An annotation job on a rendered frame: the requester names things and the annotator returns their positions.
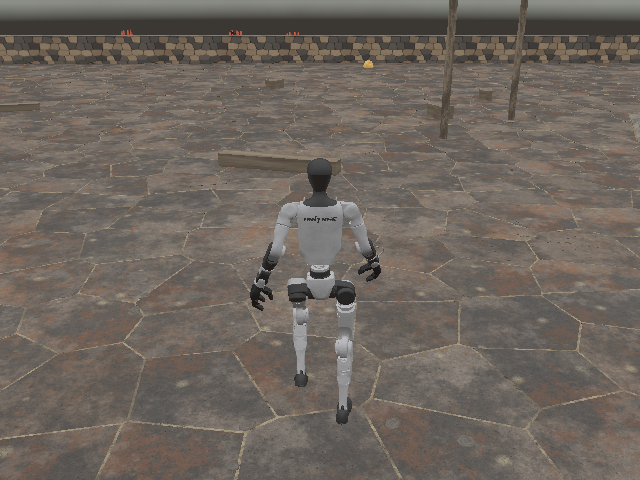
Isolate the left robot thigh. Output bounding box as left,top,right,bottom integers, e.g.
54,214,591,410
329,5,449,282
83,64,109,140
287,278,309,325

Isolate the robot right hand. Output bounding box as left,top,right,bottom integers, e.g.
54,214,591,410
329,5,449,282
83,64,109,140
358,263,381,282

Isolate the robot left hand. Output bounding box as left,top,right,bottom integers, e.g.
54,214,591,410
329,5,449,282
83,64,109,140
250,284,273,311

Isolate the robot thigh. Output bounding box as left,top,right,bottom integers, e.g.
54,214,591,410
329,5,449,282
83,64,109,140
335,280,356,358
287,278,309,325

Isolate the left robot forearm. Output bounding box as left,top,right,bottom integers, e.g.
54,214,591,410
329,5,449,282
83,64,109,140
254,242,278,288

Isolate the right robot thigh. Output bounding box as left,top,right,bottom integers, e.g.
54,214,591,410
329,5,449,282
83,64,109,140
335,280,356,358

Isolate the left robot upper arm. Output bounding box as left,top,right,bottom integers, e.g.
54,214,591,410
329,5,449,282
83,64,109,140
269,202,299,259

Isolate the right robot forearm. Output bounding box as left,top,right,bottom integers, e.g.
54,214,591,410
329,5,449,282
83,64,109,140
362,238,380,268

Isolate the right robot upper arm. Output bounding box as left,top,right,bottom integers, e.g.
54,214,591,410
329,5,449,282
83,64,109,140
340,201,372,254

